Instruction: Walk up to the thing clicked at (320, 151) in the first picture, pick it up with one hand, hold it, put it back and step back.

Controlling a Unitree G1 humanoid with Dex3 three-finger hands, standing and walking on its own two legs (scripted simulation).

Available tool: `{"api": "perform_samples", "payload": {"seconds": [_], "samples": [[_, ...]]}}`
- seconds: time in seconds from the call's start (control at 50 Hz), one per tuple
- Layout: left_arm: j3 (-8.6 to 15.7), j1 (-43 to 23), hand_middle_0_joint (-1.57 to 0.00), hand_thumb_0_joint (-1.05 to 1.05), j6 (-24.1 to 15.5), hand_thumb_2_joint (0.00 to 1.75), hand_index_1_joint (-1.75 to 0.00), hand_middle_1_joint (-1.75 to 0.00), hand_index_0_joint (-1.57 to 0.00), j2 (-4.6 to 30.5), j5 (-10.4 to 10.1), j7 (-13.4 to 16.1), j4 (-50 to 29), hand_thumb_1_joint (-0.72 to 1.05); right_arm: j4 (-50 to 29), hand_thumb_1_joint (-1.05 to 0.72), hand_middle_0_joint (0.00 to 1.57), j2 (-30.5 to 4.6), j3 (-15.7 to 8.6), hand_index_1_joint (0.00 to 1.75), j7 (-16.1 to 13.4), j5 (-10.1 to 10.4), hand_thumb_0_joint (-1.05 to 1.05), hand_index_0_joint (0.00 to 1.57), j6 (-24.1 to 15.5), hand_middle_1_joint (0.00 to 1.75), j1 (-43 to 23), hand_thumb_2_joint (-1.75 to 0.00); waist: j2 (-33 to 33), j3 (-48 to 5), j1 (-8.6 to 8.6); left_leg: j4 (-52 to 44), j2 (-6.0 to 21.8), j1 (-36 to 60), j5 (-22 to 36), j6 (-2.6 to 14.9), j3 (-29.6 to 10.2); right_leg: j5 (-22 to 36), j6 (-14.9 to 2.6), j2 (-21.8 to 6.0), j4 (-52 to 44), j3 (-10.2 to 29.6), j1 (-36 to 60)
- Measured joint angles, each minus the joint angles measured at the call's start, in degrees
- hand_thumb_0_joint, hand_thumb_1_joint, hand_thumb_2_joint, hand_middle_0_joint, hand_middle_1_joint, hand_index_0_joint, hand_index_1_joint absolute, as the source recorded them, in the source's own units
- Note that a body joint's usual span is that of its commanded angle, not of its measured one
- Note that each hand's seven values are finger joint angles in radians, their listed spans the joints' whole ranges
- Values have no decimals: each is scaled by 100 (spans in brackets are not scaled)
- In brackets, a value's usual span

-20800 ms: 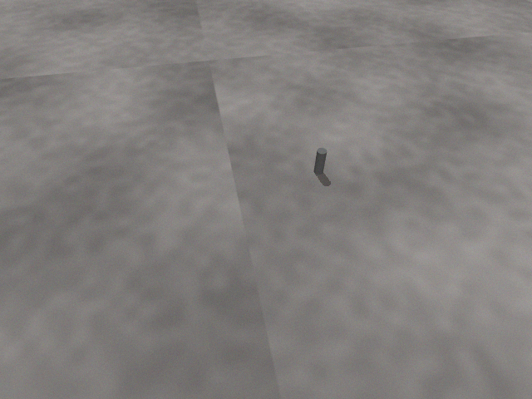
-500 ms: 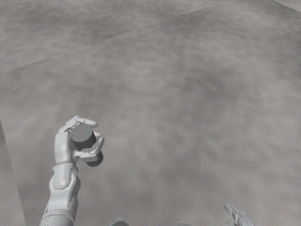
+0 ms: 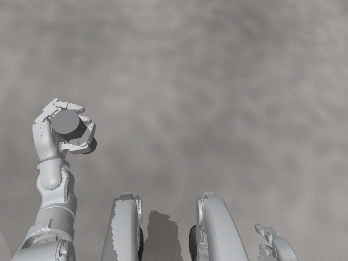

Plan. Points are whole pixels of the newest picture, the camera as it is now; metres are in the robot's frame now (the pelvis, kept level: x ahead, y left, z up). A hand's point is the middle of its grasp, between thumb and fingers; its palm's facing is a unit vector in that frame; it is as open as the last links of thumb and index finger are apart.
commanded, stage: crouch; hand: left
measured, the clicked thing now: (77, 134) +0.40 +0.23 -0.05
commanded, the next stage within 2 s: lower in 1.14 s
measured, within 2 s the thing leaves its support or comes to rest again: neither
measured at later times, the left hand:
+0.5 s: hand (92, 148) +0.42 +0.25 -0.22, palm faces +0.30 -0.95 -0.02, open 7.1 cm
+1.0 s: hand (96, 152) +0.43 +0.26 -0.30, palm faces +0.26 -0.96 -0.01, open 7.1 cm
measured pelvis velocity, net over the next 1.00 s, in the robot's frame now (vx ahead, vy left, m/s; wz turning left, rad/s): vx -0.04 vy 0.01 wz -0.12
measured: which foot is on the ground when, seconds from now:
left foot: down 0.00-1.00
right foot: down 0.00-1.00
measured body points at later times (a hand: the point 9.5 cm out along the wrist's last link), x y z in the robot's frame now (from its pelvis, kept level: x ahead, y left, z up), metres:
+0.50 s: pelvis -0.04 +0.00 -0.17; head +0.17 +0.05 +0.22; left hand +0.40 +0.30 -0.21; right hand +0.04 -0.27 -0.29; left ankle +0.06 +0.13 -0.50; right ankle +0.05 -0.12 -0.50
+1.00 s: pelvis -0.04 +0.01 -0.22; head +0.19 +0.08 +0.16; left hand +0.41 +0.31 -0.30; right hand +0.05 -0.28 -0.32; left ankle +0.06 +0.13 -0.50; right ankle +0.05 -0.12 -0.50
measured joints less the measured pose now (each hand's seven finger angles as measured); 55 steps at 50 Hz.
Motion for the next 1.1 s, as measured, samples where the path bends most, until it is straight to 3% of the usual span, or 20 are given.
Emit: {"api": "perform_samples", "payload": {"seconds": [0.12,0.26,0.44,0.64,0.86,1.1], "samples": [[288,-379,-89,1,-125,112,-109,-108,-90,133,103,-117,465,-5,73,-91,20,46,86,30,85,-90,1,21,15,30,-139,-91,-101,71,-50,846,-2,-963,-49,-28,-87,-63,-26,14,860,-31,-962],[714,-880,-89,1,-313,112,-109,-109,-89,575,337,-89,958,-5,154,-91,20,15,197,30,98,-225,1,21,42,30,-286,-91,-242,317,-269,1884,-24,-1956,-56,-82,-242,-75,-60,26,1879,-107,-1927],[1082,-1310,-89,1,-215,113,-109,-108,-90,1152,341,-356,1385,-5,303,-92,20,-76,364,30,74,-289,1,20,134,30,-226,-91,-276,626,-470,2854,-47,-2770,-24,-54,-349,-19,-13,54,2792,-132,-2705],[1356,-1304,-89,1,-156,113,-109,-108,-90,1352,311,-576,1437,-5,299,-91,20,-129,648,30,80,-383,1,21,215,30,-180,-91,-335,965,-588,3514,-47,-3246,-46,-37,-524,21,39,113,3330,-235,-3118],[1487,-1268,-89,1,-232,113,-109,-108,-90,1668,313,-674,1372,-5,197,-91,20,-234,883,30,92,-560,1,21,266,30,-419,-91,-445,1226,-647,4008,-80,-3504,-146,-59,-749,-34,68,147,3690,-391,-3287],[1453,-1109,-89,1,-245,113,-109,-108,-90,1840,219,-738,1320,-5,-21,-91,20,-374,1109,30,155,-702,0,21,278,30,-707,-91,-608,1516,-660,4368,-113,-3585,-190,-59,-914,-41,116,181,3935,-499,-3292]]}}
